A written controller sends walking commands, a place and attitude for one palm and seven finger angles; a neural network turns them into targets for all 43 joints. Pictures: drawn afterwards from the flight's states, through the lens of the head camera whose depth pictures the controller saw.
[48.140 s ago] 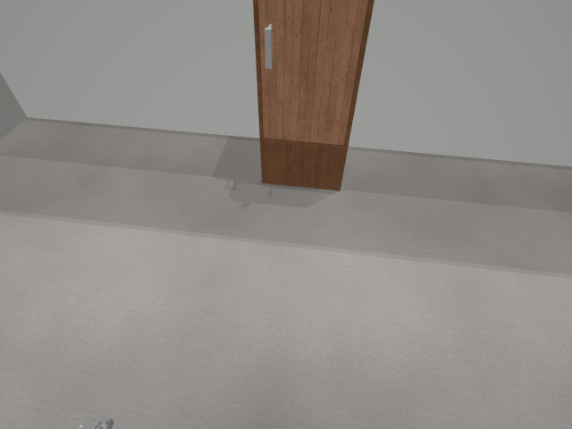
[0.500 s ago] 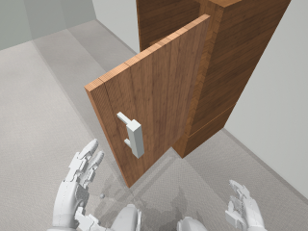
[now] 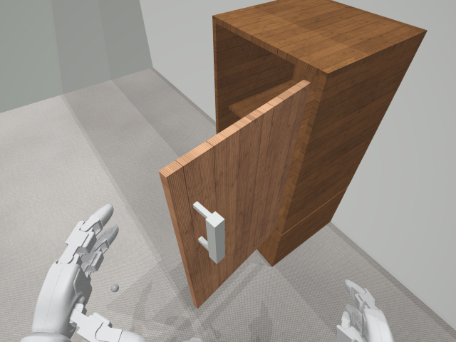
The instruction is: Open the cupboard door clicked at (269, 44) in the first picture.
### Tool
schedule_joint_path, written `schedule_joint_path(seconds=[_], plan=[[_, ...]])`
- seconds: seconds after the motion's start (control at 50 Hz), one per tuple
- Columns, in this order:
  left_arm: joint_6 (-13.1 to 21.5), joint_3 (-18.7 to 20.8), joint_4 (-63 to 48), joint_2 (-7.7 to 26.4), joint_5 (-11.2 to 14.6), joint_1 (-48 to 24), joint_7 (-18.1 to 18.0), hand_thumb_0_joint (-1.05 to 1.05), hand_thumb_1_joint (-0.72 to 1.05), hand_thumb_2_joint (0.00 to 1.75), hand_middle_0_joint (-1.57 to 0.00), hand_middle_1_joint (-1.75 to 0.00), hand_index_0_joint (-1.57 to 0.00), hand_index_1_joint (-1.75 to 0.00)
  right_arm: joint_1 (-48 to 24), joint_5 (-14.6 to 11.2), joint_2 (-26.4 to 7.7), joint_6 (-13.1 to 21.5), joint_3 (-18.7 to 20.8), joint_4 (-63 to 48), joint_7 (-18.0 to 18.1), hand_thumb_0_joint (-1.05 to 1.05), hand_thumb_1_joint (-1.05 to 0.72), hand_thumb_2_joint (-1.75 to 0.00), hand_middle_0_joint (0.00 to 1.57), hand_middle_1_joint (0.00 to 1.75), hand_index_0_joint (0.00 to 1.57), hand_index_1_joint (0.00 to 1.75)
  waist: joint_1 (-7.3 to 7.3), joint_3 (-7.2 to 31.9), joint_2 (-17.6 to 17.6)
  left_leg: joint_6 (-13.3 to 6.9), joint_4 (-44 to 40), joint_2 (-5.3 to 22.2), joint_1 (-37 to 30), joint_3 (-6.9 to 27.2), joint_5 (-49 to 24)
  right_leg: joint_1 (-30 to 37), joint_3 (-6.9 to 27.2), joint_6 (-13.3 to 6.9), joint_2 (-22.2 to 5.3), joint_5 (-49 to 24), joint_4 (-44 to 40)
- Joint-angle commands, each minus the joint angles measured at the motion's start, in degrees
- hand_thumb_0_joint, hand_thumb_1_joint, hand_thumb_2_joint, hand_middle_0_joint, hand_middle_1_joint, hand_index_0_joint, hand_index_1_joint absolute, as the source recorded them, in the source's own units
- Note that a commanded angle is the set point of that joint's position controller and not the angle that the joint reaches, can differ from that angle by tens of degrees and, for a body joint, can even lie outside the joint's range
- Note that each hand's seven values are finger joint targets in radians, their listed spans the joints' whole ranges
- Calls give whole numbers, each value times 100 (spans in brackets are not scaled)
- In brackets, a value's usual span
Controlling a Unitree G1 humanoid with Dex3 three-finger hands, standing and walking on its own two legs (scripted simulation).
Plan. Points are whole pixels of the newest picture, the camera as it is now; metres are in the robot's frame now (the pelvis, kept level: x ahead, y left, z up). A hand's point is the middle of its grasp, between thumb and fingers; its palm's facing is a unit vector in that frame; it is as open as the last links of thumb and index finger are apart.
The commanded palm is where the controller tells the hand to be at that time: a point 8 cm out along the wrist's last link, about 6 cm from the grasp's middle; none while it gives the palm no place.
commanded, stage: draw the hand back to the body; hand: left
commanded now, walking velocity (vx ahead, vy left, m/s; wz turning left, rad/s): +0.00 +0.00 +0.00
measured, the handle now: (208, 232) +0.32 +0.07 +0.02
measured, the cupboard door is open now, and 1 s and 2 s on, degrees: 99 99 99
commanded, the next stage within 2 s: step back with the hand held close in 1.02 s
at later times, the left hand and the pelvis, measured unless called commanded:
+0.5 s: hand (41, 228) +0.21 +0.25 +0.18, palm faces +0.36 -0.85 -0.40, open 10.8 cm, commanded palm +0.17 +0.30 +0.21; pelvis +0.03 +0.01 +0.05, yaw -1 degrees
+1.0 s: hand (32, 215) +0.21 +0.25 +0.21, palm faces +0.42 -0.82 -0.39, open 7.5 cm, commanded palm +0.17 +0.29 +0.23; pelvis +0.02 -0.01 +0.06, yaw -1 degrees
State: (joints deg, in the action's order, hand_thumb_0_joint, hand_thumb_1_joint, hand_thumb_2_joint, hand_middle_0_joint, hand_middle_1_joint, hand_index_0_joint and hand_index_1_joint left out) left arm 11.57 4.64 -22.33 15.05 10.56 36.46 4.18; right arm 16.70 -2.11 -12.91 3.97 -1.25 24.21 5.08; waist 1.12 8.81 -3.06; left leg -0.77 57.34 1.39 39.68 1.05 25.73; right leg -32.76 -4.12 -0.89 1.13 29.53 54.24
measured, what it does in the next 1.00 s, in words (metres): rises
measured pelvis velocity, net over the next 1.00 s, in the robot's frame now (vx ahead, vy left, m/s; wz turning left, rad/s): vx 0.02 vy -0.01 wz -0.02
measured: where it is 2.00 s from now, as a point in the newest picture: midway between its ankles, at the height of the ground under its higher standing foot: outside the picture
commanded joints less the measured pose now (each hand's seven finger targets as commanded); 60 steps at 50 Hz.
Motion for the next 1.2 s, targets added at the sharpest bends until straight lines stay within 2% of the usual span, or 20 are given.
schedule_joint_path(seconds=[0.0,0.02,0.04,0.14,0.22,0.24,0.32,0.42,0.46,0.56,0.62,0.68,0.78,0.84,0.92,1.1,1.12,1.14,1.16,1.18], plan=[[-434,339,-1582,729,-637,153,-862,0,-18,43,-16,-30,-16,-30,-499,31,-480,168,134,-978,202,0,-90,-90,20,30,20,30,67,90,-95,-121,-1424,-46,-1404,30,-1100,182,256,-36,-115,-1379,-1576],[-535,367,-1594,759,-684,104,-955,0,-15,45,-16,-30,-16,-30,-539,37,-486,140,123,-958,223,0,-90,-90,20,30,20,30,43,25,-62,-123,-1516,-34,-1512,32,-1101,238,236,-26,-110,-1358,-1660],[-604,417,-1518,803,-721,-11,-1046,0,-12,47,-16,-30,-16,-30,-569,45,-504,143,94,-907,234,0,-90,-90,20,30,20,30,35,-39,170,-128,-1623,-28,-1567,74,-1140,396,209,-35,-106,-1393,-1761],[-727,686,-1550,1017,-811,-321,-1259,0,6,54,-17,-30,-17,-30,-726,77,-566,247,18,-741,261,0,-90,-90,20,30,20,30,83,-203,45,-112,-2164,4,-2069,133,-1182,858,171,-35,-123,-1406,-2130],[-729,805,-1608,1019,-822,-510,-1279,0,20,60,-18,-30,-18,-30,-794,95,-564,357,-11,-589,233,0,-90,-90,20,30,20,30,103,-311,-59,-91,-2538,29,-2482,151,-1427,1192,148,-23,-126,-1616,-2376],[-732,982,-1554,1158,-822,-544,-1305,0,23,62,-18,-30,-18,-30,-820,106,-590,376,-12,-526,223,0,-90,-90,20,30,20,30,148,-265,-78,-77,-2616,23,-2533,159,-1558,1408,148,-49,-132,-1714,-2447],[-698,1142,-1564,1117,-788,-616,-1263,0,37,68,-18,-30,-18,-30,-905,120,-571,436,-4,-367,161,0,-90,-90,20,30,20,30,165,-410,-87,-40,-2885,63,-2862,119,-2035,1692,133,-26,-119,-2035,-2665],[-639,1532,-1561,1306,-752,-790,-1251,0,55,75,-19,-30,-19,-30,-997,153,-597,473,34,-190,83,0,-90,-90,20,30,20,30,227,-406,-149,2,-3149,91,-3163,86,-2501,2080,145,-33,-115,-2332,-2897],[-626,1688,-1567,1379,-711,-853,-1240,0,62,78,-19,-30,-19,-30,-1046,154,-615,455,66,-151,74,0,-90,-90,20,30,20,30,238,-337,30,-12,-3200,95,-3267,44,-2685,2243,164,-31,-112,-2540,-2983],[-561,2057,-1530,1569,-668,-1243,-1242,0,80,86,-20,-30,-20,-30,-1134,160,-622,428,105,-18,52,0,-90,-90,20,30,20,30,251,-456,-230,-3,-3363,80,-3428,-24,-2605,2369,203,-36,-109,-2564,-3191],[-524,2251,-1449,1651,-629,-1422,-1239,0,90,90,-20,-30,-20,-30,-1167,157,-621,401,134,62,49,0,-90,-90,20,30,20,30,259,-450,-152,-15,-3396,60,-3517,-83,-2645,2435,207,-22,-96,-2682,-3268],[-554,1954,-1036,1294,-591,-1156,-1156,0,90,90,-20,-30,-20,-30,-1198,159,-645,345,168,88,11,0,-90,-90,20,30,20,30,238,-702,93,-39,-3473,60,-3468,-113,-2493,2407,199,4,-98,-2628,-3362],[-474,2105,-1348,1558,-604,-1324,-1153,0,90,90,-20,-30,-20,-30,-1253,178,-652,321,217,85,16,0,-90,-90,20,30,20,30,272,-404,123,-92,-3447,-1,-3608,-199,-2501,2595,268,13,-111,-2816,-3441],[-458,2199,-1390,1693,-608,-1388,-1181,0,90,90,-20,-30,-20,-30,-1295,169,-629,345,198,118,46,0,-90,-90,20,30,20,30,284,-532,-53,-68,-3468,-18,-3560,-200,-2379,2598,286,-4,-117,-2715,-3508],[-415,2153,-1395,1614,-602,-1404,-1180,0,90,90,-20,-30,-20,-30,-1318,163,-588,397,202,160,73,0,-90,-90,20,30,20,30,257,-630,-167,-75,-3466,-24,-3671,-238,-2298,2469,312,13,-116,-2641,-3592],[-374,2047,-1136,1474,-580,-1309,-1143,0,90,90,-20,-30,-20,-30,-1354,169,-593,422,242,219,69,0,-90,-90,20,30,20,30,258,-758,76,-105,-3499,-26,-3714,-289,-2243,2430,373,54,-118,-2624,-3718],[-325,2142,-1478,1682,-596,-1793,-1170,0,90,90,-20,-30,-20,-30,-1377,165,-619,442,240,216,65,0,-90,-90,20,30,20,30,238,-607,-105,-101,-3501,-45,-3763,-265,-2212,2470,394,45,-132,-2573,-3733],[-32,3018,-1595,2585,-714,-2780,-1274,0,90,90,-20,-30,-20,-30,-1199,113,-614,324,158,33,42,0,-90,-90,20,30,20,30,9,-1271,-277,-134,-3382,21,-3326,-136,-1721,1951,783,39,-402,-2670,-4026],[-15,2586,-1088,1993,-694,-1918,-1197,0,90,90,-20,-30,-20,-30,-1301,164,-631,276,248,190,49,0,-90,-90,20,30,20,30,7,-1070,186,-160,-3155,36,-3327,-91,-1775,1804,914,43,-518,-2855,-4055],[-31,2399,-828,1737,-702,-1331,-1143,0,90,90,-20,-30,-20,-30,-1251,180,-663,207,282,173,25,0,-90,-90,20,30,20,30,-6,-884,371,-164,-3087,43,-3429,-129,-2001,1860,887,46,-552,-3181,-3971]])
